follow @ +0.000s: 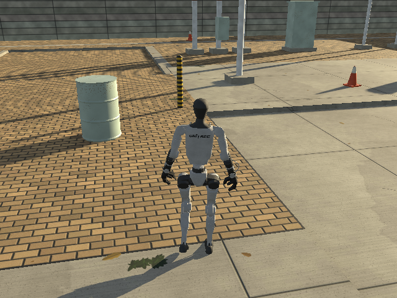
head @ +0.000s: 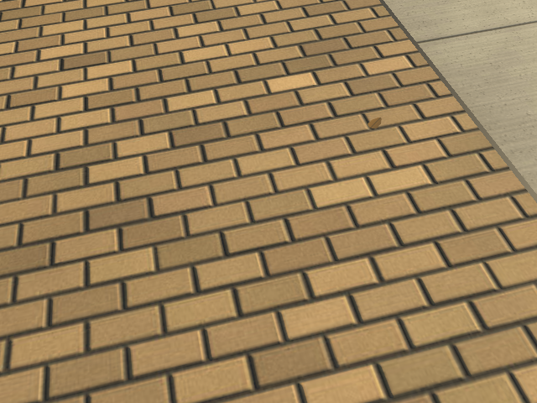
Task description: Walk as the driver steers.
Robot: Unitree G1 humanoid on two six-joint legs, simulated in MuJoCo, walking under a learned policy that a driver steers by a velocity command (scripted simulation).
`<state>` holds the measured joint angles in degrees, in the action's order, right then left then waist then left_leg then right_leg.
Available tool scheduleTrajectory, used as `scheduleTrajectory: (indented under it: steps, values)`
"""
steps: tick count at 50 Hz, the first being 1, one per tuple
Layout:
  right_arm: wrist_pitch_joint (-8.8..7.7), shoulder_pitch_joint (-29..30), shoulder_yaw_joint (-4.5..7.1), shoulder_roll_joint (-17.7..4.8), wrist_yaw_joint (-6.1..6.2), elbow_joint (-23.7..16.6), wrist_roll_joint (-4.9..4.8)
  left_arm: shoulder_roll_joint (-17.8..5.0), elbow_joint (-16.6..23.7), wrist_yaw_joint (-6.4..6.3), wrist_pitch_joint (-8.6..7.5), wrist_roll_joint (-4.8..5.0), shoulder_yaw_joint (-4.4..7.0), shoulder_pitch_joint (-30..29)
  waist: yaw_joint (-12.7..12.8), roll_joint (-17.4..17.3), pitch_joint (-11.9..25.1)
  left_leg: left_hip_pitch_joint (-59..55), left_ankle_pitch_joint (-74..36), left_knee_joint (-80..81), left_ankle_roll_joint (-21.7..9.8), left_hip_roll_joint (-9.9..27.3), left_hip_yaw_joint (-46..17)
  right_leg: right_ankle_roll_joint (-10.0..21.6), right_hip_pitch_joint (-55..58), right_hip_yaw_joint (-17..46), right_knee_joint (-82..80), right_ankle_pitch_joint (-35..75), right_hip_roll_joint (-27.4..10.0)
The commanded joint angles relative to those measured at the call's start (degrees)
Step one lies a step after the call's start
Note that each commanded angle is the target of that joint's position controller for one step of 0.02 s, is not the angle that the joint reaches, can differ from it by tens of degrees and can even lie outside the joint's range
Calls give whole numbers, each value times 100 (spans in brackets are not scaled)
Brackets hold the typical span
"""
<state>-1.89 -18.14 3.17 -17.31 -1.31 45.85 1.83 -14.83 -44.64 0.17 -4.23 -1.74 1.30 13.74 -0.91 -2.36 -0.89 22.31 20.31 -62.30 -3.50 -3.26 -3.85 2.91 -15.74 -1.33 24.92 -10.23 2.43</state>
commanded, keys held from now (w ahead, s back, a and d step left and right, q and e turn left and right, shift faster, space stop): w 0.20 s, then w+e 0.80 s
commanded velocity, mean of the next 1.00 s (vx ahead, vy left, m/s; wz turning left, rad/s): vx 0.50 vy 0.00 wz -0.30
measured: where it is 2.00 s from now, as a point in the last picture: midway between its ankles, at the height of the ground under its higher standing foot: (342, 296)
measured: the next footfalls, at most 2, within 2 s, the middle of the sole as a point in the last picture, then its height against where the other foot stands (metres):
left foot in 0.34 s outside the picture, level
right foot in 0.88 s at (336, 374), level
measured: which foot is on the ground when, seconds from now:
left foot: up 0.00-0.32, down 0.34-0.90, up 0.92-1.00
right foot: down 0.00-0.36, up 0.38-0.86, down 0.88-1.00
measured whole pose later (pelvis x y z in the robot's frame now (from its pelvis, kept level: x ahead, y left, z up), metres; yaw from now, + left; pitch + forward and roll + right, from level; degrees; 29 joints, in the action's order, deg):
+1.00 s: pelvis +0.49 -0.04 -0.01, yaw -23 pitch +0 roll +0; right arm -3.4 -16.7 2.2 -13.8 0.1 48.7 1.1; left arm -15.5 -47.1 1.0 -0.6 -0.8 3.9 9.8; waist -1.5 -0.5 -4.1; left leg 19.5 21.5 -70.2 0.3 4.7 2.5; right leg 7.5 -19.4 -3.8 30.7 -11.6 6.3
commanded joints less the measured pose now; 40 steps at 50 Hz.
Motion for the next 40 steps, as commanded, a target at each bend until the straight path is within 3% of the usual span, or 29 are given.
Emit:
scheduleTrajectory:
  steps: [1, 6, 9, 11, 14, 16, 17, 18, 19, 20, 21, 22, 23, 24, 27, 33, 38, 40]
  values:
    - [20, -227, 42, -325, -68, -275, 65, -617, 21, 31, -176, 78, 165, 491, 14, 824, 155, 968, -231, 44, 100, 331, -151, 772, 945, 1593, -1338, 1097, -1448]
    - [11, 885, -92, -151, -127, -614, 69, -643, -254, 46, -162, 130, 191, 783, 158, 724, -153, 1492, -1104, 1167, 311, 671, 296, 861, 1001, 985, -1753, 1280, -1297]
    - [-25, 1494, -200, -4, -148, -777, 15, -706, -430, 65, -143, 134, 213, 1040, 331, 753, -209, 1123, -1557, 2137, 309, 661, 581, 769, 998, 665, -1709, 1654, -1191]
    - [-46, 1750, -212, -41, -126, -847, -9, -765, -551, 67, -123, 126, 227, 1253, 422, 744, -230, 864, -1597, 2538, 251, 583, 675, 728, 1101, 694, -1556, 1873, -1261]
    - [-99, 1754, -180, -155, -56, -893, -13, -892, -664, 33, -70, 101, 258, 1298, 318, 721, -243, 503, -1278, 2917, 109, 455, 659, 677, 1355, 953, -1150, 2409, -1462]
    - [-181, 935, -105, -272, 31, -627, 36, -970, -697, 10, -38, 127, 275, 1161, -119, 557, 91, -668, -1186, 3527, -28, 225, 714, 527, 1290, 861, -189, 3201, -1294]
    - [-254, 111, -4, -521, 106, -357, 125, -839, -686, 17, -48, 157, 234, 1178, -424, 293, 628, -1939, -1230, 3660, -179, 470, 451, 414, 799, 647, 864, 2880, -979]
    - [-294, -888, 116, -1024, 188, -282, 239, -514, -431, 21, -73, 162, 145, 1102, -790, -437, 1462, -3268, -552, 3830, -448, 1991, -1103, 297, -200, 356, 2551, 875, -564]
    - [-195, -845, 235, -1441, 185, -249, 166, -151, -390, -9, -26, 276, 101, 1758, -441, -1516, 1799, -3896, -49, 4576, -977, 3075, -3185, 181, -1743, 111, 3951, -2093, 175]
    - [-145, -447, 139, -891, 162, -316, 13, -723, -532, -52, 82, 102, 241, 1378, -382, -435, 1031, -3165, 507, 4724, -884, 2771, -2927, 246, -2077, 514, 4349, -1769, -216]
    - [-169, 28, 29, -510, 145, -361, -20, -629, -481, 7, 95, 105, 260, 1058, -200, -232, 353, -2468, 270, 4900, -744, 2474, -2082, 248, -2074, 571, 4226, -1251, -410]
    - [-209, 252, -19, -300, 126, -349, -19, -478, -491, 42, 121, 120, 240, 944, -72, -219, 77, -2005, -371, 5099, -607, 2205, -1422, 202, -1898, 520, 4044, -943, -562]
    - [-249, 307, -46, -197, 143, -314, -29, -449, -524, 77, 186, 68, 259, 905, 18, -331, -47, -1735, -815, 5205, -490, 2007, -918, 150, -1751, 467, 3925, -818, -649]
    - [-289, 306, -53, -161, 160, -264, -44, -371, -550, 123, 255, 22, 254, 992, 122, -387, -75, -1541, -1127, 5288, -425, 1887, -554, 93, -1605, 428, 3906, -699, -684]
    - [-422, 86, -4, -217, 169, -93, -102, -234, -412, 214, 357, 9, 259, 615, 187, -257, -121, -1606, -2055, 5400, -474, 1845, 69, 9, -1921, 354, 3899, -258, -721]
    - [-408, -279, 15, -183, 191, 206, -77, -75, 30, 353, 363, 4, 178, -584, 40, -190, -376, -1811, -2692, 5432, -442, 1661, 1079, -84, -2363, 55, 2587, 877, -728]
    - [-356, -645, 77, -400, 245, 459, -73, -100, 384, 431, 355, -38, 111, -1390, -143, -156, -536, -2369, -3421, 5220, -362, 1868, 1524, 200, -2002, -461, 1385, 806, -577]
    - [-293, -663, 98, -501, 277, 526, -63, -170, 424, 404, 361, -57, 141, -1362, -64, -200, -435, -2707, -4703, 4737, -294, 1914, 1720, 403, -1691, -655, 1166, 326, -342]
